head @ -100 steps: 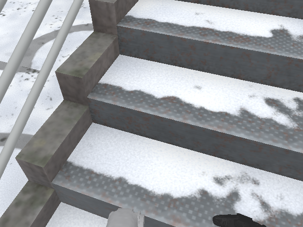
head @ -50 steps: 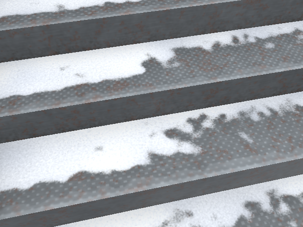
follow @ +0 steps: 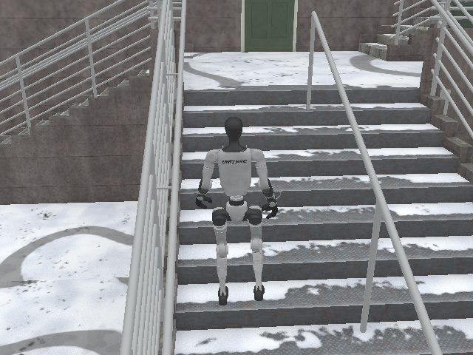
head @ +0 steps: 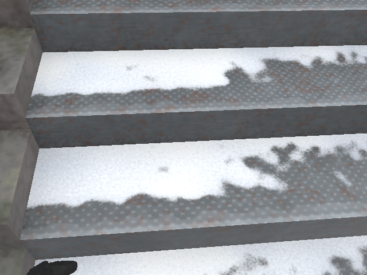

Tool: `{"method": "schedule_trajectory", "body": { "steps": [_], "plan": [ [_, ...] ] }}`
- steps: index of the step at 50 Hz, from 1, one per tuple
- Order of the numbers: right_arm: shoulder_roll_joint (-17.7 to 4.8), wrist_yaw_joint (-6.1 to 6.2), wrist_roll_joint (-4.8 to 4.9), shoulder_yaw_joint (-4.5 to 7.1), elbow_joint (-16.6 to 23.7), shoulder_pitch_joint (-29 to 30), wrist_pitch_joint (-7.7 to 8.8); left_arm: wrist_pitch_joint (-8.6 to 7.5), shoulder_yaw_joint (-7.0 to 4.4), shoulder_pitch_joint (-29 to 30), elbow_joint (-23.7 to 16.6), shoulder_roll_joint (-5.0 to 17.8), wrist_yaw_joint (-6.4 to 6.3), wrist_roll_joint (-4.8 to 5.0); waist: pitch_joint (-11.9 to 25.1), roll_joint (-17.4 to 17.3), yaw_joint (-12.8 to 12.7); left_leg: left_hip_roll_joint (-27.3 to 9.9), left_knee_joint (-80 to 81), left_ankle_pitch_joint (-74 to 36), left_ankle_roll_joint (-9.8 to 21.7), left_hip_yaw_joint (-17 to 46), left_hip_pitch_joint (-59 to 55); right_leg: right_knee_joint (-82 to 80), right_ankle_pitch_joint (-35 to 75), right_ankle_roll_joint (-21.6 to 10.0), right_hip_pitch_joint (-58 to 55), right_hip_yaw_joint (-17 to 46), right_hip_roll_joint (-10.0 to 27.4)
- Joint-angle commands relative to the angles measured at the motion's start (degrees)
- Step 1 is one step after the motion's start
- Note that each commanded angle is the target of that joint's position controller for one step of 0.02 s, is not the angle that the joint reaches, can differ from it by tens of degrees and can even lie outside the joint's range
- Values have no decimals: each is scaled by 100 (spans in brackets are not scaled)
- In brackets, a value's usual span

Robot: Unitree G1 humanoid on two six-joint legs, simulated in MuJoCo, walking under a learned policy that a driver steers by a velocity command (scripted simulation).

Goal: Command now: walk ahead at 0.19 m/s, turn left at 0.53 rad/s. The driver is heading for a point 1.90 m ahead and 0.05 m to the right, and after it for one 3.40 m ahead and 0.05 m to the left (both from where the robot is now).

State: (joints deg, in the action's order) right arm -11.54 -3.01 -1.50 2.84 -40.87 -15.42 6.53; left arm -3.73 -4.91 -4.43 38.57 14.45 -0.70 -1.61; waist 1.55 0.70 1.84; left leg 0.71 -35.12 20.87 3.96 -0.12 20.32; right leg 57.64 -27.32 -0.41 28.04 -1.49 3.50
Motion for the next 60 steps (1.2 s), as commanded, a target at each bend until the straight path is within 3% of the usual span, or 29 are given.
{"method": "schedule_trajectory", "body": {
  "steps": [1,4,10,13,15,16,17,19,20,21,22,23,24,28,33,37,41,42,43,45,47,48,49,50,51,52,54,56,60],
  "plan": [
    [-600,-75,-101,92,-393,-1161,-17,-53,78,449,-234,152,104,0,-56,-1133,418,-1689,1875,1510,1295,3439,-1838,4373,154,-532,3972,718,-305],
    [128,-132,-159,-338,-869,-1257,-135,15,351,515,-258,-294,78,-215,37,-368,64,-1434,1720,1399,1198,2846,-1191,5558,833,-921,4595,466,-116],
    [163,-129,-622,-520,-1756,-1801,-88,-150,694,1213,-321,-382,39,-70,-174,-666,289,-945,1855,804,1196,2490,-621,5484,1243,-1006,5656,-9,206],
    [100,-120,-516,-632,-1949,-2099,-28,-7,814,1697,-361,-414,-83,-113,77,-644,326,-1070,2108,197,1099,2531,-271,4273,1760,-614,5104,-81,464],
    [-289,-227,-87,-522,-1690,-1554,-115,220,947,3040,-760,-472,64,-180,-30,-713,435,-1227,3207,40,1088,2380,1133,2219,-1108,-513,3004,-480,202],
    [-273,-234,33,-549,-1600,-1413,-32,167,967,2944,-656,-601,212,-188,-130,-1084,385,-1378,3513,-510,1189,2322,1159,2202,-1064,-446,2196,-925,15],
    [-559,-282,-94,-448,-1719,-1304,7,176,1034,2100,-418,-743,328,-83,79,-1351,32,-1666,3154,-2895,1220,2148,646,2138,145,-478,1747,-685,-64],
    [-1072,-204,22,-182,-1803,-1485,128,55,777,1081,-28,-140,471,-32,991,-1060,-245,-1437,1781,-7621,808,1328,-1448,1175,47,-691,1407,-761,-568],
    [-998,-173,-148,-93,-1969,-1824,150,-32,714,253,241,-46,472,-114,1460,-947,-432,-1049,610,-8281,486,1091,-1368,709,983,-913,212,-149,-466],
    [-368,-251,-345,-138,-2021,-2482,174,-53,720,-649,508,130,451,-49,2438,375,-404,-369,-941,-6267,300,1179,489,-295,1243,-1745,-2051,2094,254],
    [-16,-364,-436,-182,-1919,-1819,74,63,503,-1987,891,719,253,-156,2211,1559,-1022,390,-2563,-1848,136,1480,2534,-2381,-287,-2209,-3076,4578,1020],
    [-76,-409,-249,-36,-1813,-915,40,-30,416,-2638,1290,986,261,-122,1209,1716,-1307,621,-5663,-1587,92,1906,3788,-3229,-2692,-2030,-2299,5690,1188],
    [-39,-308,-104,-15,-1793,-601,62,-151,361,-2093,1357,1057,251,-19,388,1123,-967,443,-6643,-2046,109,1942,4303,-3164,-3320,-1690,-1358,5288,1186],
    [283,-61,-276,-198,-1624,-148,-187,-107,700,-435,1799,-786,355,-10,434,-229,225,155,-7895,-2503,791,1684,4326,-3268,853,-1508,-193,3006,1146],
    [107,-177,-170,-271,-1546,626,-279,-178,650,-999,2274,-715,436,-236,137,-105,160,-124,-7455,-2025,975,945,5286,-3705,1411,-1272,-547,848,475],
    [413,-98,-192,-547,-1330,1529,-262,-125,690,-2526,2891,-605,376,-513,-117,102,-215,22,-9328,-1244,1203,898,7552,-3805,1819,-1493,-2238,1197,818],
    [155,35,-72,-611,-543,2763,-430,-140,773,-3002,3005,-608,467,-729,-51,43,-356,-643,-6968,-1894,944,11,7118,-4477,2016,-1343,-2329,758,813],
    [437,270,111,-693,159,3239,-444,-276,592,-2715,2751,-388,-19,475,-1142,-251,-260,-713,-6281,-394,259,-827,5776,-5527,1749,-1143,-794,540,778],
    [443,47,-109,-788,226,4302,-648,-141,834,-2973,2874,-636,472,-381,283,313,-642,-776,-5260,-532,496,-458,4757,-5530,2575,-1465,-859,850,1200],
    [616,-169,-58,-761,128,3409,-791,-268,613,-2606,2567,138,707,-219,548,766,-49,-156,-4680,-886,346,-1152,2677,-4827,7682,-1684,-649,172,1031],
    [204,-179,-56,-620,-33,2746,-713,-436,441,-2881,2693,625,737,-46,568,888,111,355,-2730,-41,153,-1237,2134,-4195,10019,-1681,-2338,272,1308],
    [-64,-80,11,-460,-62,2305,-660,-360,347,-2992,2837,712,811,-229,703,1072,209,505,-2290,-148,323,-1052,1316,-3560,10781,-1509,-2577,163,1249],
    [-360,20,-32,-299,-475,774,-658,-278,348,-3199,2987,320,860,-430,1798,459,636,-70,-2361,-2377,919,140,-1006,-1693,9535,-1065,-1641,215,909],
    [-533,72,-13,-311,-1073,-752,-618,-287,587,-3533,2827,-551,1069,-704,2729,-1220,754,-1365,-415,-1016,1841,3185,-3338,-34,4651,-926,764,709,-30],
    [-738,102,-291,-145,-1215,-1540,-689,-120,363,-2930,2949,-267,1122,-241,2253,-1004,1210,-1918,1113,578,1898,5151,-2402,2875,2664,-802,1433,1576,-641],
    [-820,171,-185,-88,-1647,-1304,-460,-175,277,-2328,2718,-383,1079,-62,964,-835,931,-1962,1302,1494,1456,4577,-1359,4350,2881,-893,2446,1843,-514],
    [78,153,122,-214,-1700,-10,-310,-290,287,-1667,2423,-377,800,-37,834,-316,296,-2146,1056,86,1506,3215,-294,6020,2450,-1182,2796,1464,-347],
    [1017,-16,51,-432,-1751,701,-358,-186,402,-1176,2056,-829,712,24,536,271,-303,-1873,1232,-639,1060,1843,295,6033,2183,-1521,3143,1410,-73],
    [791,162,-182,-350,-1554,1249,-146,21,470,-1032,1797,-985,764,103,216,-136,-813,-1343,1994,-603,599,-298,1034,5345,1735,-1491,3213,804,19]
  ]
}}
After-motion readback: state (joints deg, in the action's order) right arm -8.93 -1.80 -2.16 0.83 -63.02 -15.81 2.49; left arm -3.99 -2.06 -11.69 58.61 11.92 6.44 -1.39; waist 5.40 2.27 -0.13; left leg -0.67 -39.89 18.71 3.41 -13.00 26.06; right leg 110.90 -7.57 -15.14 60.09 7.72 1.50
